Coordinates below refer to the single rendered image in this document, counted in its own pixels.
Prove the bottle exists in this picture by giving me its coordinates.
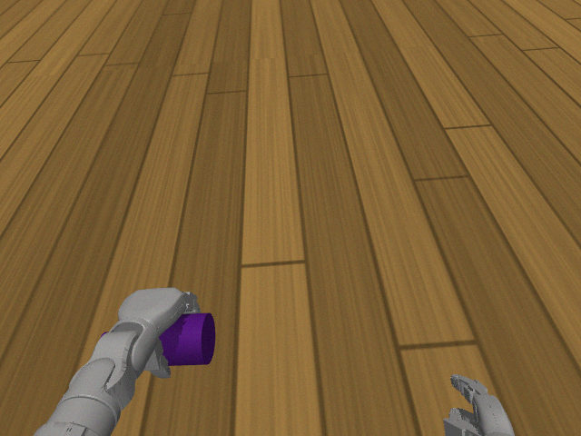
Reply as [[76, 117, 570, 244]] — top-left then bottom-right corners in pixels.
[[101, 313, 215, 366]]

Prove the right robot hand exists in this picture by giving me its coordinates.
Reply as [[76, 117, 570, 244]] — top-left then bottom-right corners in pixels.
[[443, 374, 515, 436]]

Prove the left robot hand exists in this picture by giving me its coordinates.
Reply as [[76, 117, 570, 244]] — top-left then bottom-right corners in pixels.
[[118, 288, 201, 378]]

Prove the left robot arm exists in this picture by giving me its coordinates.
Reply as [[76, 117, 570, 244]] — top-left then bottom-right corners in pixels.
[[33, 317, 158, 436]]

